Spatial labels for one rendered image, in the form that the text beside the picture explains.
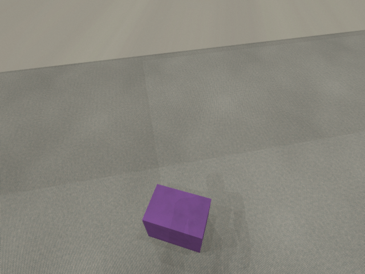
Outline carton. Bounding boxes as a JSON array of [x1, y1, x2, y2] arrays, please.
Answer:
[[142, 184, 211, 253]]

